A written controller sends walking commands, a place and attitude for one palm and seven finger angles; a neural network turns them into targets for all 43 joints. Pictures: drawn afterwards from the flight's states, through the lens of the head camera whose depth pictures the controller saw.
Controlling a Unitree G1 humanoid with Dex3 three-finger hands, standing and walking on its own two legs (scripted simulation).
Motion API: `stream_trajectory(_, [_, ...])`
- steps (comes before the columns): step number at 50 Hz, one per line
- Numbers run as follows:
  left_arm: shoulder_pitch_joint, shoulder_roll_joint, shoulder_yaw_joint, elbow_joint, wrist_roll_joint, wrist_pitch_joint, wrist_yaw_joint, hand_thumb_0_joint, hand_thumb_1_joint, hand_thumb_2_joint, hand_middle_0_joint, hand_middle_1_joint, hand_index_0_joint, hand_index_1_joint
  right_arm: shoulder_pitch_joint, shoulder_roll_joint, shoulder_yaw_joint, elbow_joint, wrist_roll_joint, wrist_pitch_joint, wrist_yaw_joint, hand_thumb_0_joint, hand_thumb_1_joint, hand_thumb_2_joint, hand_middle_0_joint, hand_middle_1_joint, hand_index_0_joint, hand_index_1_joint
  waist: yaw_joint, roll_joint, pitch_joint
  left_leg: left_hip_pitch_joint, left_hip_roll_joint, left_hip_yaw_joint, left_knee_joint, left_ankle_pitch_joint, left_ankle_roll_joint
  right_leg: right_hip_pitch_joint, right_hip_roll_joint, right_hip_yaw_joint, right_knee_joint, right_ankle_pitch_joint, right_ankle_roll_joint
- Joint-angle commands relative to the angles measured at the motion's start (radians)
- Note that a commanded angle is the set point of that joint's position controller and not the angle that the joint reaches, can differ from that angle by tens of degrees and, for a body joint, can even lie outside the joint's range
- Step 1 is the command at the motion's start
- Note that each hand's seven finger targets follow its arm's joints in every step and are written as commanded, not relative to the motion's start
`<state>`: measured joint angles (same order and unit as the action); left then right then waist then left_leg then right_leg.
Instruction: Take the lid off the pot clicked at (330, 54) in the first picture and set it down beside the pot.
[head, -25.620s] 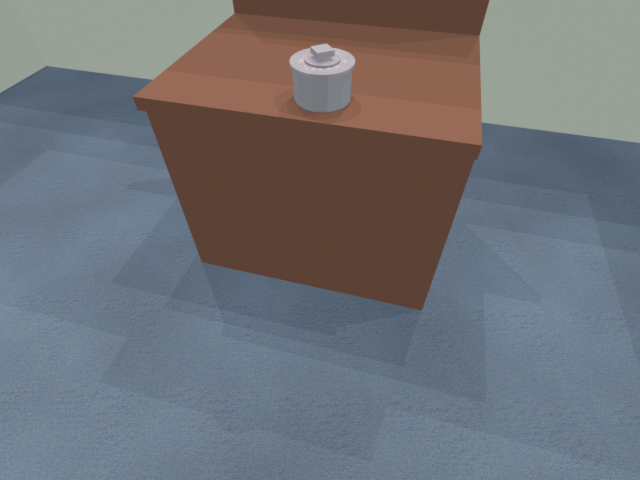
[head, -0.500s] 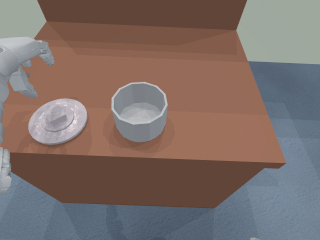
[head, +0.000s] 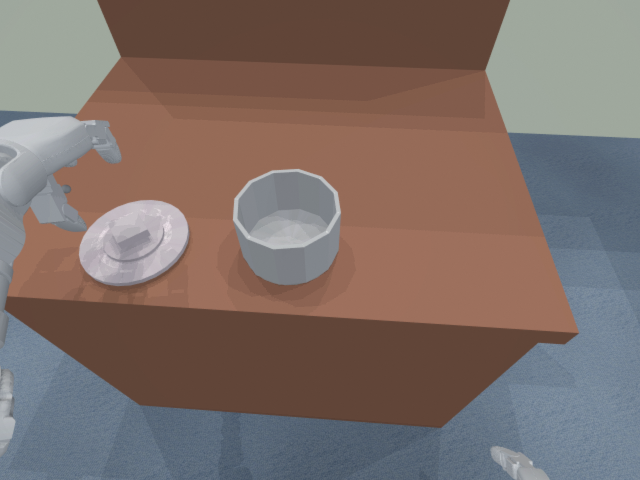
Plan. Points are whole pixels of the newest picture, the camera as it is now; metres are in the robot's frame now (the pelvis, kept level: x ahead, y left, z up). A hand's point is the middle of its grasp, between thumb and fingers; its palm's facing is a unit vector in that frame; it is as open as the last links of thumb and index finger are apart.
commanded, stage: draw the hand back to the body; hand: left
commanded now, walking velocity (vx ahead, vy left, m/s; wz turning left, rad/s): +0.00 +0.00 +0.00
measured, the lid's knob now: (129, 229) +0.46 +0.31 +0.01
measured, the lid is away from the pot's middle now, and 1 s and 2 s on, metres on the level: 0.24 0.24 0.24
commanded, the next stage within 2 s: step back with the hand held close in 1.84 s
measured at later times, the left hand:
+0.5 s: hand (106, 169) +0.38 +0.23 +0.20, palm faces +0.44 -0.86 -0.26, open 10.3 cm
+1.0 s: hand (112, 231) +0.31 +0.21 +0.19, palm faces +0.46 -0.85 -0.27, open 8.0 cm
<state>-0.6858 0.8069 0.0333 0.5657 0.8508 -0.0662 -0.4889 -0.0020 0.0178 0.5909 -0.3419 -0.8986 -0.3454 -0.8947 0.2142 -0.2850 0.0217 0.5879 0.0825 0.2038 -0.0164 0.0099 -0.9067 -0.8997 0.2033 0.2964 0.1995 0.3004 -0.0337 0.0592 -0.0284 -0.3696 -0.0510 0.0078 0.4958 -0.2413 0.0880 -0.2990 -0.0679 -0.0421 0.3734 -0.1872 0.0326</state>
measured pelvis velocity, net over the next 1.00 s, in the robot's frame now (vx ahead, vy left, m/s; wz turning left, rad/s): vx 0.02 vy -0.07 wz -0.03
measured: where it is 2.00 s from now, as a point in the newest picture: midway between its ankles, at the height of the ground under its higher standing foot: outside the picture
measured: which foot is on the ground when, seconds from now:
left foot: down 0.00-1.00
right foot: down 0.00-1.00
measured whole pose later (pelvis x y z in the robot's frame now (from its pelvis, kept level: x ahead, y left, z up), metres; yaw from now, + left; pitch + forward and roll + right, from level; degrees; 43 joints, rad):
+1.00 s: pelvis +0.02 -0.07 +0.00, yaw -2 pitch -3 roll -1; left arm 0.01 0.39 0.39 -0.04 -0.11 -0.08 0.09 0.01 0.72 0.84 -0.23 -0.42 -0.23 -0.41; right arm 0.15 -0.25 0.02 0.65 0.04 -0.07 -0.07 0.01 -0.91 -0.90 0.20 0.30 0.20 0.30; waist 0.03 0.07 0.03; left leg -0.10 0.04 0.01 0.42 -0.27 -0.01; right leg -0.08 0.02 -0.03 0.37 -0.25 -0.01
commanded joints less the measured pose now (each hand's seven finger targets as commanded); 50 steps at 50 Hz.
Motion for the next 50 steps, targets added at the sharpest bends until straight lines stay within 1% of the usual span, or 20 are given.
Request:
stream_trajectory(1, [-0.413,0.291,0.094,-0.213,-0.01,0.014,0.033,0.0,0.014,0.593,-0.329,-0.897,-0.329,-0.897,-0.062,-0.144,-0.045,-0.123,0.005,-0.029,-0.011,0.0,-0.9,-0.9,0.2,0.3,0.2,0.3,-0.007,0.037,-0.321,0.27,0.037,-0.077,-0.048,0.356,-0.024,0.02,0.086,-0.04,-0.015,0.133,-0.07])
stream_trajectory(3, [-0.423,0.306,0.11,-0.296,-0.012,0.009,0.037,0.0,0.014,0.593,-0.329,-0.897,-0.329,-0.897,-0.069,-0.139,-0.048,-0.133,0.002,-0.037,-0.014,0.0,-0.9,-0.9,0.2,0.3,0.2,0.3,0.004,0.068,-0.365,0.314,0.036,-0.086,-0.05,0.374,-0.025,0.031,0.088,-0.04,-0.012,0.127,-0.075])
stream_trajectory(4, [-0.502,0.007,0.216,-0.41,-0.614,-0.07,0.226,0.0,0.014,0.593,-0.329,-0.897,-0.329,-0.897,0.074,-0.069,-0.036,-0.185,0.012,-0.124,-0.037,0.0,-0.9,-0.9,0.2,0.3,0.2,0.3,-0.04,0.131,-0.305,0.512,0.114,-0.12,-0.096,0.28,-0.087,-0.039,0.075,-0.041,-0.014,0.049,-0.106])
stream_trajectory(5, [-0.253,-0.04,0.189,-0.199,-0.656,-0.065,0.322,0.0,0.014,0.593,-0.329,-0.897,-0.329,-0.897,0.037,-0.098,-0.016,-0.147,-0.001,-0.148,-0.05,0.0,-0.9,-0.9,0.2,0.3,0.2,0.3,-0.021,0.054,-0.214,0.504,0.155,-0.157,-0.124,0.147,-0.083,-0.069,0.082,-0.031,-0.02,-0.03,-0.102])
stream_trajectory(6, [-0.179,-0.04,0.239,-0.184,-0.75,-0.064,0.388,0.0,0.014,0.593,-0.329,-0.897,-0.329,-0.897,0.012,-0.108,-0.013,-0.141,-0.004,-0.162,-0.065,0.0,-0.9,-0.9,0.2,0.3,0.2,0.3,0.002,-0.077,-0.177,0.399,0.148,-0.136,-0.148,0.025,-0.061,-0.006,0.067,-0.016,-0.041,-0.017,-0.098])
stream_trajectory(7, [-0.212,-0.006,0.271,-0.208,-0.802,-0.069,0.439,0.0,0.014,0.593,-0.329,-0.897,-0.329,-0.897,-0.018,-0.121,-0.008,-0.125,-0.004,-0.176,-0.076,0.0,-0.9,-0.9,0.2,0.3,0.2,0.3,0.007,-0.134,-0.178,0.332,0.129,-0.094,-0.149,-0.008,-0.046,0.063,0.06,0.003,-0.049,0.016,-0.09])
stream_trajectory(8, [-0.285,0.013,0.288,-0.277,-0.829,-0.079,0.476,0.0,0.014,0.593,-0.329,-0.897,-0.329,-0.897,-0.027,-0.128,-0.006,-0.113,-0.008,-0.192,-0.084,0.0,-0.9,-0.9,0.2,0.3,0.2,0.3,0.004,-0.099,-0.202,0.323,0.121,-0.08,-0.152,0.015,-0.047,0.091,0.055,0.008,-0.047,0.039,-0.085])
stream_trajectory(10, [-0.402,0.059,0.333,-0.442,-0.84,-0.109,0.536,0.0,0.036,0.601,-0.326,-0.882,-0.326,-0.882,-0.036,-0.125,-0.005,-0.099,-0.021,-0.236,-0.086,0.0,-0.9,-0.9,0.2,0.3,0.2,0.3,0.01,0.08,-0.272,0.379,0.113,-0.086,-0.162,0.077,-0.067,0.115,0.054,0.01,-0.038,0.059,-0.087])
stream_trajectory(12, [-0.268,0.057,0.393,-0.486,-0.849,-0.117,0.577,0.0,0.08,0.616,-0.319,-0.852,-0.319,-0.852,-0.034,-0.11,-0.006,-0.086,-0.033,-0.275,-0.082,0.0,-0.9,-0.9,0.2,0.3,0.2,0.3,0.034,0.2,-0.28,0.425,0.12,-0.092,-0.141,0.239,-0.09,0.145,0.056,0.0,-0.022,0.121,-0.094])
stream_trajectory(14, [-0.053,0.054,0.455,-0.406,-0.867,-0.105,0.597,0.0,0.125,0.631,-0.313,-0.822,-0.313,-0.822,-0.021,-0.117,-0.014,-0.06,-0.044,-0.281,-0.072,0.0,-0.9,-0.9,0.2,0.3,0.2,0.3,0.047,0.087,-0.22,0.347,0.114,-0.054,-0.117,0.316,-0.084,0.208,0.057,-0.002,-0.019,0.199,-0.091])
stream_trajectory(15, [0.017,-0.023,0.412,-0.349,-0.88,-0.092,0.594,0.0,0.147,0.639,-0.31,-0.807,-0.31,-0.807,-0.031,-0.109,-0.013,-0.062,-0.044,-0.275,-0.07,0.0,-0.9,-0.9,0.2,0.3,0.2,0.3,0.045,0.016,-0.172,0.292,0.107,-0.029,-0.124,0.299,-0.075,0.219,0.063,-0.005,-0.017,0.217,-0.086])
stream_trajectory(17, [-0.031,-0.058,0.374,-0.483,-0.896,-0.099,0.588,0.0,0.191,0.654,-0.303,-0.777,-0.303,-0.777,-0.052,-0.111,-0.021,-0.071,-0.035,-0.288,-0.066,0.0,-0.9,-0.9,0.2,0.3,0.2,0.3,0.036,0.054,-0.178,0.311,0.11,-0.022,-0.118,0.292,-0.068,0.205,0.056,-0.006,-0.013,0.222,-0.08])
stream_trajectory(20, [-0.022,-0.002,0.436,-0.639,-0.895,-0.111,0.6,0.0,0.258,0.677,-0.294,-0.733,-0.294,-0.733,-0.064,-0.112,-0.026,-0.077,-0.041,-0.312,-0.062,0.0,-0.9,-0.9,0.2,0.3,0.2,0.3,0.047,0.121,-0.26,0.378,0.104,-0.021,-0.1,0.418,-0.069,0.23,0.064,-0.002,-0.004,0.278,-0.077])
stream_trajectory(23, [0.166,-0.061,0.442,-0.575,-0.91,-0.083,0.6,0.0,0.324,0.7,-0.284,-0.688,-0.284,-0.688,-0.054,-0.112,-0.04,-0.059,-0.039,-0.31,-0.056,0.0,-0.9,-0.9,0.2,0.3,0.2,0.3,0.05,0.005,-0.214,0.345,0.106,0.003,-0.072,0.446,-0.057,0.241,0.061,-0.007,0.002,0.344,-0.07])
stream_trajectory(25, [0.187,-0.1,0.408,-0.551,-0.919,-0.075,0.593,0.0,0.368,0.716,-0.278,-0.658,-0.278,-0.658,-0.062,-0.115,-0.041,-0.056,-0.034,-0.303,-0.056,0.0,-0.9,-0.9,0.2,0.3,0.2,0.3,0.04,-0.009,-0.179,0.324,0.089,0.017,-0.085,0.382,-0.052,0.229,0.067,-0.003,-0.009,0.326,-0.068])
stream_trajectory(30, [0.19,-0.045,0.464,-0.696,-0.925,-0.088,0.606,0.0,0.479,0.754,-0.261,-0.583,-0.261,-0.583,-0.092,-0.11,-0.042,-0.055,-0.034,-0.316,-0.06,0.0,-0.9,-0.9,0.2,0.3,0.2,0.3,0.048,0.043,-0.218,0.36,0.071,0.027,-0.078,0.361,-0.042,0.251,0.064,0.008,-0.012,0.354,-0.064])
stream_trajectory(33, [0.298,-0.078,0.462,-0.652,-0.935,-0.073,0.605,0.0,0.546,0.777,-0.252,-0.539,-0.252,-0.539,-0.098,-0.109,-0.046,-0.051,-0.033,-0.311,-0.061,0.0,-0.9,-0.9,0.2,0.3,0.2,0.3,0.053,-0.053,-0.17,0.333,0.073,0.037,-0.07,0.342,-0.037,0.252,0.059,0.003,-0.011,0.386,-0.059])
stream_trajectory(36, [0.302,-0.084,0.459,-0.743,-0.94,-0.084,0.601,0.0,0.612,0.8,-0.242,-0.494,-0.242,-0.494,-0.12,-0.098,-0.044,-0.064,-0.032,-0.317,-0.058,0.0,-0.9,-0.9,0.2,0.3,0.2,0.3,0.056,0.013,-0.188,0.359,0.067,0.041,-0.07,0.338,-0.038,0.256,0.056,0.01,-0.018,0.384,-0.058])
stream_trajectory(41, [0.396,-0.106,0.474,-0.73,-0.949,-0.074,0.603,0.0,0.723,0.839,-0.226,-0.419,-0.226,-0.419,-0.133,-0.091,-0.042,-0.062,-0.036,-0.32,-0.062,0.0,-0.9,-0.9,0.2,0.3,0.2,0.3,0.06,-0.042,-0.134,0.347,0.069,0.042,-0.077,0.306,-0.038,0.237,0.06,0.009,-0.028,0.359,-0.054])
stream_trajectory(50, [0.475,-0.165,0.446,-0.872,-0.954,-0.083,0.597,0.0,0.9,0.9,-0.2,-0.3,-0.2,-0.3,-0.169,-0.074,-0.035,-0.083,-0.042,-0.332,-0.062,0.0,-0.9,-0.9,0.2,0.3,0.2,0.3,0.065,-0.001,-0.126,0.372,0.067,0.04,-0.096,0.285,-0.041,0.229,0.061,0.01,-0.042,0.313,-0.056])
